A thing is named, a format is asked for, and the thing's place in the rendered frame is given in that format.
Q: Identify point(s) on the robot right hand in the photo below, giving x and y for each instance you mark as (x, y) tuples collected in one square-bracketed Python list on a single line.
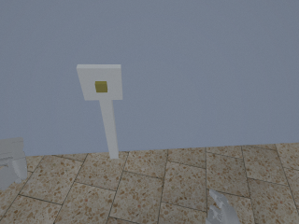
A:
[(225, 215)]

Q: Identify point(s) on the button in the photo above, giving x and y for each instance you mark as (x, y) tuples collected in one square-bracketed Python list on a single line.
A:
[(100, 86)]

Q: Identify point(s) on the panel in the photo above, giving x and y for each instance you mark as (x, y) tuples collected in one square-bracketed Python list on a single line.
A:
[(111, 73)]

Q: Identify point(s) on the robot left hand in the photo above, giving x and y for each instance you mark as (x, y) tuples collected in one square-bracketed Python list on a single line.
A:
[(13, 158)]

